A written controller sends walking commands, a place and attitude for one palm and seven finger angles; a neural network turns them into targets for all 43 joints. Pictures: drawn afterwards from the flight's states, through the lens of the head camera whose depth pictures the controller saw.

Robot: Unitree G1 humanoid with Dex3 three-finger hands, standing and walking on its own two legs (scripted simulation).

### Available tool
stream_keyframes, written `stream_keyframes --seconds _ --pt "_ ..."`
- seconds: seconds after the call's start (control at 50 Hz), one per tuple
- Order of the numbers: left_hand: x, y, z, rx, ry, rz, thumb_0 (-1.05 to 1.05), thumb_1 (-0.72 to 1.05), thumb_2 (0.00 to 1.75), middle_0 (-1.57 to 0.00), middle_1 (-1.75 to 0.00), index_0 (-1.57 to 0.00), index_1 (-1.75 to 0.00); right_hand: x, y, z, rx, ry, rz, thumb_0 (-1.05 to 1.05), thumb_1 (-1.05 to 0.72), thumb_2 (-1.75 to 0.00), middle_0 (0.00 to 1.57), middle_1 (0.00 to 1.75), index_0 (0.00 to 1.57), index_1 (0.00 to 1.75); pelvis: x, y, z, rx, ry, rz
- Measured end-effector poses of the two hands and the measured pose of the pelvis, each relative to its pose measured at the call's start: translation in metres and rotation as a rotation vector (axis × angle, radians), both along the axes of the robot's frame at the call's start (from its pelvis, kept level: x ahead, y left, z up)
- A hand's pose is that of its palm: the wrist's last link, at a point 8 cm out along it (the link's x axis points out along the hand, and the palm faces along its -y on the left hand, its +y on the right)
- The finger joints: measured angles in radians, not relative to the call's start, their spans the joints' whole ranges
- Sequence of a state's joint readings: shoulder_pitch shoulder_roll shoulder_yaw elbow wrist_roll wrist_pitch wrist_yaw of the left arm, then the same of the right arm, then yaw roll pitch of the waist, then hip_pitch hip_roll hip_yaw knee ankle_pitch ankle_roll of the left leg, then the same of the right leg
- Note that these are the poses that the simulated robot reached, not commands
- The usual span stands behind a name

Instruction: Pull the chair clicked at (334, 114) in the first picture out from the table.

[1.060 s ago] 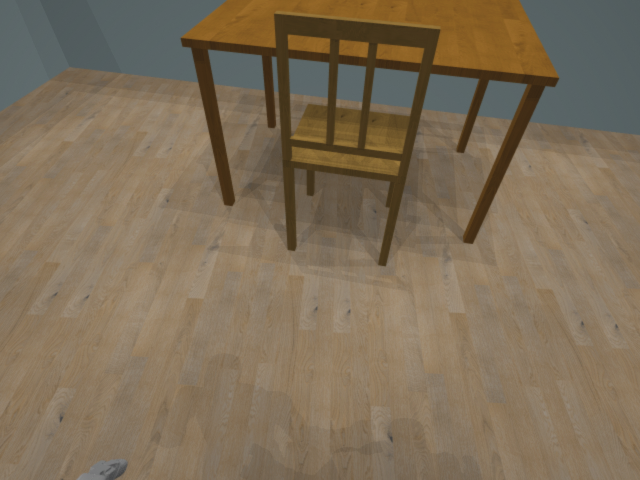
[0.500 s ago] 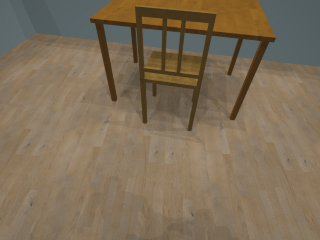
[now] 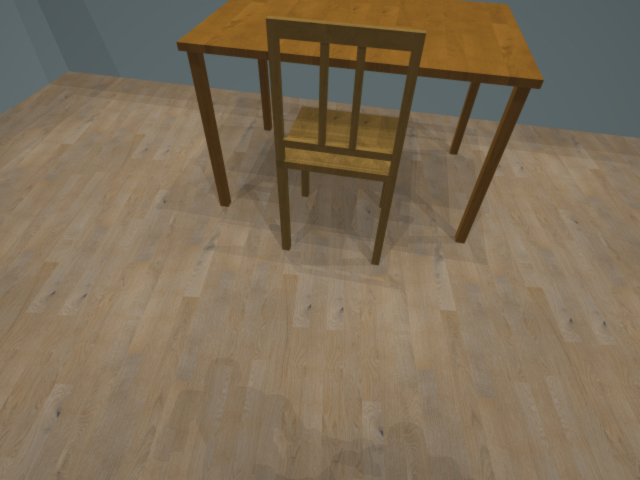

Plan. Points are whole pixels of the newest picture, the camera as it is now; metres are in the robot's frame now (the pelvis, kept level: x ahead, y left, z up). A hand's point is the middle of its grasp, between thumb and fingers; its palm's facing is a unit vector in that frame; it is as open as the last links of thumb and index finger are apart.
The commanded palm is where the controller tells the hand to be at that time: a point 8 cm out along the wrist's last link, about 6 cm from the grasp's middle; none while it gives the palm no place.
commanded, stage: look at it before walking up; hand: left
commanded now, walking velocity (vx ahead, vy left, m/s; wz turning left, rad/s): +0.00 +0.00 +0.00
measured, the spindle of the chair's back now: (323, 97) +1.15 +0.05 -0.07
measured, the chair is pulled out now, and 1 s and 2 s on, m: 0.00 0.00 0.00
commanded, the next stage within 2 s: walk to a spot facing it in 0.38 s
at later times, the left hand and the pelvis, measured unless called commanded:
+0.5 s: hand out of the picture +0.07 +0.24 -0.16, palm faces -0.02 -0.94 -0.33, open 7.4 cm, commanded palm none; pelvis +0.01 +0.00 +0.00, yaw +0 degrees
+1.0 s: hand out of the picture +0.16 +0.19 -0.18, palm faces -0.10 -0.98 -0.15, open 7.4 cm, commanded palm none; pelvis +0.12 +0.01 -0.01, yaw -5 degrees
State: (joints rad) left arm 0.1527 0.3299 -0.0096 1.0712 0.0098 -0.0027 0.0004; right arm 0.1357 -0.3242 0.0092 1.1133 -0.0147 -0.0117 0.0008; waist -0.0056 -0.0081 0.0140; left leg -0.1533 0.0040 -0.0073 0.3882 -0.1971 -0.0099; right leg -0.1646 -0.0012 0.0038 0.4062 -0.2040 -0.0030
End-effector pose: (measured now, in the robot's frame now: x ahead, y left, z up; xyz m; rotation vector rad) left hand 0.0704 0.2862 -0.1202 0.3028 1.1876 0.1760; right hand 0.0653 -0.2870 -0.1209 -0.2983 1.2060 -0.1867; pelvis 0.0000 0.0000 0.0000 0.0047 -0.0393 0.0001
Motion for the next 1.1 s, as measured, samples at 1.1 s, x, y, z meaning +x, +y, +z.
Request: stream_keyframes --seconds 1.1 --pt "0.200 -0.073 -0.035 -0.136 0.050 -0.116 0.01 0.92 0.90 -0.20 -0.30 -0.20 -0.30 -0.084 0.110 -0.017 0.219 0.520 -0.372 0.01 -0.91 -0.90 0.20 0.30 0.20 0.30 0.168 -0.011 -0.020 -0.004 0.031 -0.122"
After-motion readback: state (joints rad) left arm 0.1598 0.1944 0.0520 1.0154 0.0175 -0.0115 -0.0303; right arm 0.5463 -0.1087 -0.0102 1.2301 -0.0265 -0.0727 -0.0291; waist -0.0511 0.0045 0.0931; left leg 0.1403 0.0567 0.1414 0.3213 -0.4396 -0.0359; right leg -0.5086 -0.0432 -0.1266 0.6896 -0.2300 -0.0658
